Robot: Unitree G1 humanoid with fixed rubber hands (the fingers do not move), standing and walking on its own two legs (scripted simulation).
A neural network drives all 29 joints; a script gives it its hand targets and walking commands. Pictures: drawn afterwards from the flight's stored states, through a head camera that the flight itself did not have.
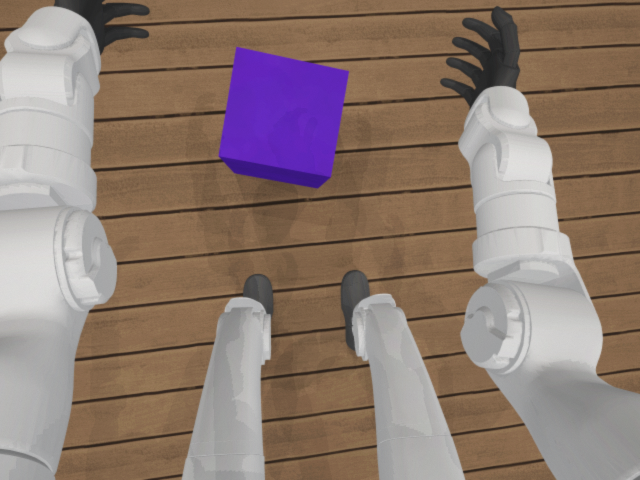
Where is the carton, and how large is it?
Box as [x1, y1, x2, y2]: [219, 47, 348, 187]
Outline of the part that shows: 236,47 220,143 219,156 236,173 312,187 318,187 330,176 348,71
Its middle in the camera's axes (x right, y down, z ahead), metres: -0.07 -0.24 +0.84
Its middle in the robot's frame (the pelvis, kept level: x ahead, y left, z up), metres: +0.56 +0.03 -0.54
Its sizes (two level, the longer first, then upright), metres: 0.210 0.200 0.250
